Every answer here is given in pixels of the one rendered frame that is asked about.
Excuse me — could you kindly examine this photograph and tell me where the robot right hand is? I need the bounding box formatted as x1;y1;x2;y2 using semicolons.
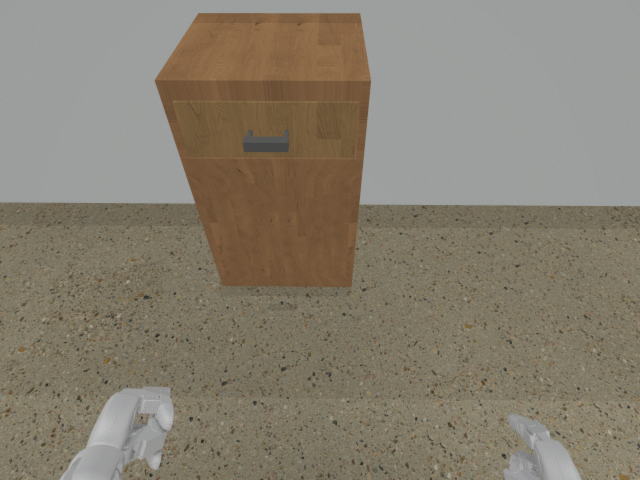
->
503;413;581;480

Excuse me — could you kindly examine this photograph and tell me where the drawer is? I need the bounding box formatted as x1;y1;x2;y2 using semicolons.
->
172;101;359;158

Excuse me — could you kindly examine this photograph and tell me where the robot left forearm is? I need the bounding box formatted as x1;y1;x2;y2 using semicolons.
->
59;445;125;480

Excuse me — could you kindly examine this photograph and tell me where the robot left hand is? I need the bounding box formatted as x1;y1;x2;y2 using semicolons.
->
86;386;174;470

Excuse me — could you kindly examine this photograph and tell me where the cabinet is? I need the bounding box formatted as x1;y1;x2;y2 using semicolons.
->
155;13;371;287

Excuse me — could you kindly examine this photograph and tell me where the handle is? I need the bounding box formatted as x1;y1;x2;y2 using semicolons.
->
243;130;289;152

